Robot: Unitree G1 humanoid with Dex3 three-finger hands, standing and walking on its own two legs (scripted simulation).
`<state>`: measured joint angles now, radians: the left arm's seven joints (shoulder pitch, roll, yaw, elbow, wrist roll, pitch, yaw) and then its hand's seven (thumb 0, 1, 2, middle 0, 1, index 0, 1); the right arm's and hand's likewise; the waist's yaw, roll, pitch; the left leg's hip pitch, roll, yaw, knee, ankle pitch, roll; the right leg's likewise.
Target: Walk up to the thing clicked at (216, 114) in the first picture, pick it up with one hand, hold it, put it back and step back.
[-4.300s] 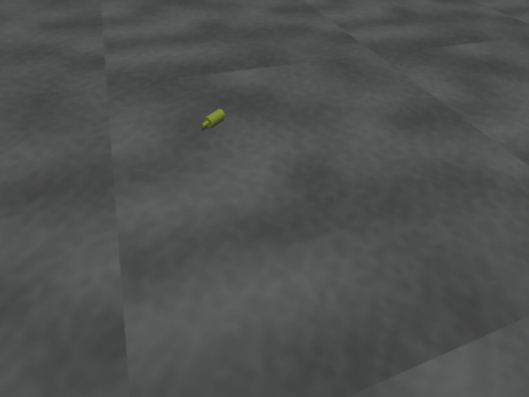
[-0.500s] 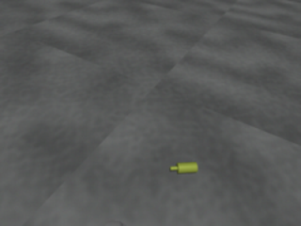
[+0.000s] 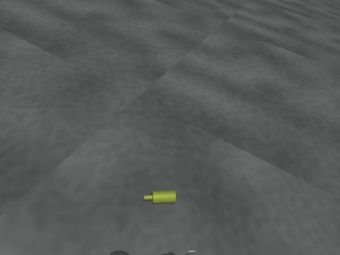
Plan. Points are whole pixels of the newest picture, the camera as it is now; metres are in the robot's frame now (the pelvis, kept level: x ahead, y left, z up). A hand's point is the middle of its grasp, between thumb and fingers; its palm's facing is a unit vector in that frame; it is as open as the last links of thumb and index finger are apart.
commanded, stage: walk up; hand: left
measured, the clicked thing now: (159, 196) +0.59 -0.07 -0.71
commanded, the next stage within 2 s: none
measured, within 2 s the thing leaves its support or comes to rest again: neither
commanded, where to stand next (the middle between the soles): +0.27 -0.34 m, yaw +6 degrees
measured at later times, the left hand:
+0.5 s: hand out of the picture +0.10 +0.07 -0.16, palm faces +0.04 -0.95 -0.32, open 7.4 cm
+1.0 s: hand (201, 252) +0.19 -0.12 -0.14, palm faces +0.02 -0.92 -0.40, open 7.4 cm
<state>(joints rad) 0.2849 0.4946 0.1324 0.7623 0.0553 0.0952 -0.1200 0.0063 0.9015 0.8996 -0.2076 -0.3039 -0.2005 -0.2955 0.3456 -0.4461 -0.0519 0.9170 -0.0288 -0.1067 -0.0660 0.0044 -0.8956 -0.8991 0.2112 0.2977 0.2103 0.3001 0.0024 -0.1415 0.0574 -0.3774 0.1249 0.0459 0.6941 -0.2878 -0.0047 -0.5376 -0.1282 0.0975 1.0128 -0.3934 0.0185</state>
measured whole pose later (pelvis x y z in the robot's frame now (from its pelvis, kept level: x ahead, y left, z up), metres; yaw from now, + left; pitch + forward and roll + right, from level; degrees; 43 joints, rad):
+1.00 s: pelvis +0.15 -0.41 -0.01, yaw +1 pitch -2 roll +0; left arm 0.31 0.41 0.08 0.85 0.04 0.03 -0.05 0.00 0.90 0.90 -0.21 -0.30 -0.20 -0.30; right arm 0.31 -0.51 -0.07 0.99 -0.01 -0.02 -0.06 0.01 -0.90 -0.90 0.20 0.30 0.20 0.30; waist 0.03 0.01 0.05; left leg -0.59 0.05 -0.05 1.20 -0.46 0.03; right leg -0.39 -0.04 -0.02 0.82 -0.41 0.02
